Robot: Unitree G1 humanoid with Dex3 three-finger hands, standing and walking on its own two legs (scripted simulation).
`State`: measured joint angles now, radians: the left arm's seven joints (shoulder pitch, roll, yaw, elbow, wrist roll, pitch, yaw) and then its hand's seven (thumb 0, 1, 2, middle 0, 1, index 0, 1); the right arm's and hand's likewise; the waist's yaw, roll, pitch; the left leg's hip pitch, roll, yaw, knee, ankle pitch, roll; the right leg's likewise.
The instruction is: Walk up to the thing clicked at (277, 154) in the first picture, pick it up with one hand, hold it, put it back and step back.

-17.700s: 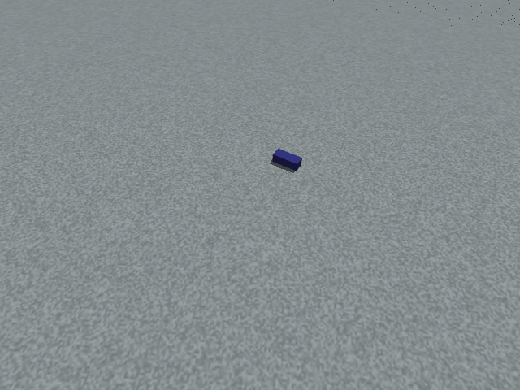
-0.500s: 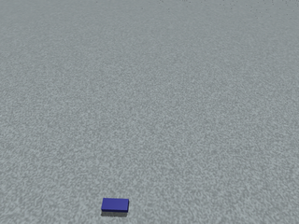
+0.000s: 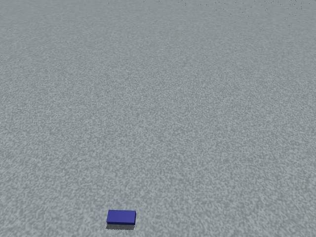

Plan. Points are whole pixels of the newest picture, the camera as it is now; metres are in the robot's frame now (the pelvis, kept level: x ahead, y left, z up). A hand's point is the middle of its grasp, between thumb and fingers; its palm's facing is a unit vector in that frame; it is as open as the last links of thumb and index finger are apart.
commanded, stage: stand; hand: left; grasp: from above
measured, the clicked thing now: (121, 217) +0.37 +0.22 -0.76
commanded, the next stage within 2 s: rise first in 0.12 s
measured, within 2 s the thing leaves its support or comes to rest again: neither
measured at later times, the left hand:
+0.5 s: hand out of the picture +0.15 +0.25 -0.17, palm faces -0.05 -0.93 -0.35, open 9.7 cm
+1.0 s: hand out of the picture +0.11 +0.26 -0.26, palm faces -0.23 -0.84 -0.49, open 14.1 cm
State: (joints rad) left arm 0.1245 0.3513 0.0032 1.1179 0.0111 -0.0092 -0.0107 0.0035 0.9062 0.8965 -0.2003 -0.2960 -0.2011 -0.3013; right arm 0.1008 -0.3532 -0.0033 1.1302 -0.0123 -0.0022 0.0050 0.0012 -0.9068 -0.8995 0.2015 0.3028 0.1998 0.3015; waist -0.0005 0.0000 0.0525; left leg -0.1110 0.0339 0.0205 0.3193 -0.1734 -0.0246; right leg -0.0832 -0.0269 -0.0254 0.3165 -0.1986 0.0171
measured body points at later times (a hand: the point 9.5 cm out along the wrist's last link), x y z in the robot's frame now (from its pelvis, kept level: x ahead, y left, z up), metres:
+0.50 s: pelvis -0.02 +0.00 -0.02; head +0.05 +0.01 +0.42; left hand +0.15 +0.30 -0.15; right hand +0.08 -0.26 -0.14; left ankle +0.00 +0.13 -0.75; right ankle -0.02 -0.13 -0.75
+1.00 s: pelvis -0.03 +0.01 -0.12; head +0.08 +0.03 +0.32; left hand +0.12 +0.31 -0.23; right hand +0.16 -0.24 -0.20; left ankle +0.00 +0.13 -0.75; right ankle -0.02 -0.13 -0.75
